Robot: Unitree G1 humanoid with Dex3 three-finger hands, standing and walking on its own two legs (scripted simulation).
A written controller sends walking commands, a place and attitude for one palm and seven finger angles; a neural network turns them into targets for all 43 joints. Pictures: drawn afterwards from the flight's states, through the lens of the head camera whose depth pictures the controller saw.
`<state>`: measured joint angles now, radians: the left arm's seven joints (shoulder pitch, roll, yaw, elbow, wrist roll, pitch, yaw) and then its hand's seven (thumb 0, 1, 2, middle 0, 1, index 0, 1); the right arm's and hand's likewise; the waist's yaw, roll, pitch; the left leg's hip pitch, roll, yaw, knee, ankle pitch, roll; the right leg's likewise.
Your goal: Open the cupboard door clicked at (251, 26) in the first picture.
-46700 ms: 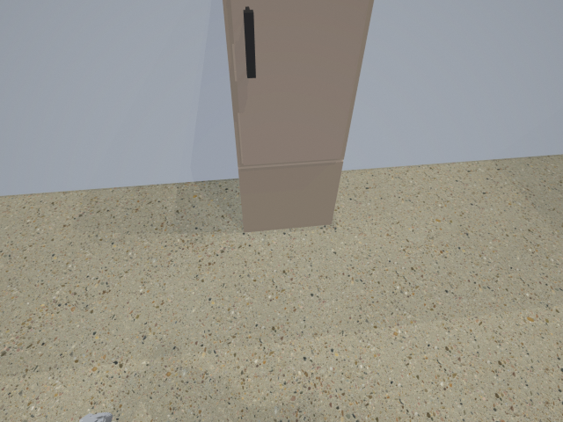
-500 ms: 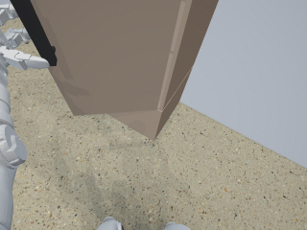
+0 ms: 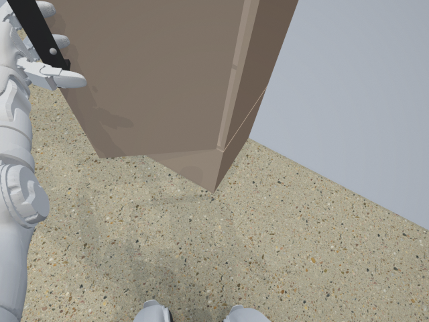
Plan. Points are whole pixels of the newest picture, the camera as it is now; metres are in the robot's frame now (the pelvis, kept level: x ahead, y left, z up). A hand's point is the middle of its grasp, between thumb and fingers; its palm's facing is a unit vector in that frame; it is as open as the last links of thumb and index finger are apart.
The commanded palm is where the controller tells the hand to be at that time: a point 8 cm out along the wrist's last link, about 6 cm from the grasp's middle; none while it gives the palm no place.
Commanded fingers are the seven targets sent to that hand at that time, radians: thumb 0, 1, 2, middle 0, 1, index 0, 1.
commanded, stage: slide the fingers in behind the handle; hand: left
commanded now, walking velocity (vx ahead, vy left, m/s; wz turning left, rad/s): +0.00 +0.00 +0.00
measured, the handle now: (46, 34) +0.60 +0.22 +0.15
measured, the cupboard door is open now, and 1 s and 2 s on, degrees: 39 40 49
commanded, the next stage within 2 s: close the thumb around the handle in 0.62 s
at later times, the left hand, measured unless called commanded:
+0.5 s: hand (57, 49) +0.55 +0.19 +0.16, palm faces +0.05 -1.00 +0.00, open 14.1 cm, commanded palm +0.53 +0.22 +0.15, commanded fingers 0.00 -0.50 0.30 -0.30 -1.20 -0.30 -1.20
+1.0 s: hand (57, 53) +0.54 +0.19 +0.16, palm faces +0.05 -1.00 +0.01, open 12.0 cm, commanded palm +0.52 +0.23 +0.15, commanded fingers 0.00 0.34 0.66 -0.36 -1.29 -0.36 -1.29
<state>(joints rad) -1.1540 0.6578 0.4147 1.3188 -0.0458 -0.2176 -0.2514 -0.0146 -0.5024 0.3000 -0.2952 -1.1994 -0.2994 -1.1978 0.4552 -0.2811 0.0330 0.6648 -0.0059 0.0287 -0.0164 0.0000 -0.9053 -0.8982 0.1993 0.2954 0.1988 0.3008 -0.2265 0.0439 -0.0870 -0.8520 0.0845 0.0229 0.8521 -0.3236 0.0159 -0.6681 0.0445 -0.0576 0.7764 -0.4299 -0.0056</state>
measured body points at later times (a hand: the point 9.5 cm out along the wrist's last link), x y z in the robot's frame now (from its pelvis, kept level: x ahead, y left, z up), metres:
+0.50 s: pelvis +0.01 +0.00 +0.00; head +0.12 +0.02 +0.44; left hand +0.54 +0.25 +0.16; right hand -0.03 -0.27 -0.10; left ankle +0.04 +0.11 -0.70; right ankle -0.04 -0.12 -0.70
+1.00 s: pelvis +0.02 +0.00 +0.00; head +0.11 +0.01 +0.44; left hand +0.53 +0.24 +0.16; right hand +0.00 -0.27 -0.11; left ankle +0.04 +0.11 -0.70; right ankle -0.04 -0.12 -0.70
